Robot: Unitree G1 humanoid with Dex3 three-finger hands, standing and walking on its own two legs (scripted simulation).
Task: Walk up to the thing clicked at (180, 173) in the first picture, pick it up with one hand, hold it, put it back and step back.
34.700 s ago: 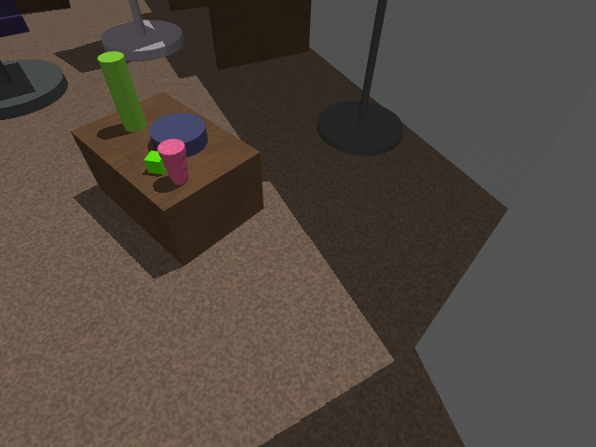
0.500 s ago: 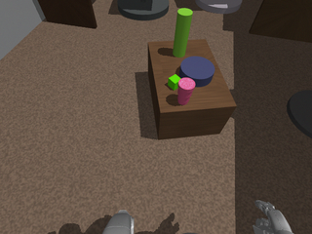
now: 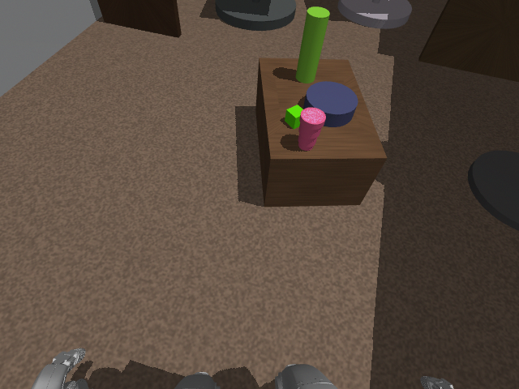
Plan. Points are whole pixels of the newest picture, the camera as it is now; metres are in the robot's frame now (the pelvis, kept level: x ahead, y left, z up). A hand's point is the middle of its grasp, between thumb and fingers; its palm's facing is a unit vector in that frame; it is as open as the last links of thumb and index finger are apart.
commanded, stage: step back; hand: right
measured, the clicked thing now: (309, 131) +0.99 -0.21 -0.35
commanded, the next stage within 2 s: stand in 1.26 s
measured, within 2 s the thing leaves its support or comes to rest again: neither
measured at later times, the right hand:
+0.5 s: hand out of the picture -0.04 -0.27 -0.15, palm faces -0.09 +0.93 -0.36, open 7.4 cm
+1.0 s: hand out of the picture +0.03 -0.27 -0.15, palm faces -0.10 +0.92 -0.39, open 7.4 cm
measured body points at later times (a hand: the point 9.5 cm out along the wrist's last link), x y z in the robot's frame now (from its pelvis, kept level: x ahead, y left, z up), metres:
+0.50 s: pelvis -0.11 -0.01 +0.00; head -0.10 -0.01 +0.45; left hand -0.08 +0.33 -0.12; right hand -0.03 -0.32 -0.12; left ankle -0.10 +0.11 -0.73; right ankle -0.09 -0.13 -0.71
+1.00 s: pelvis -0.07 -0.01 +0.00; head -0.04 -0.01 +0.45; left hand -0.03 +0.31 -0.12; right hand +0.03 -0.32 -0.12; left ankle -0.01 +0.13 -0.73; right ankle -0.08 -0.13 -0.73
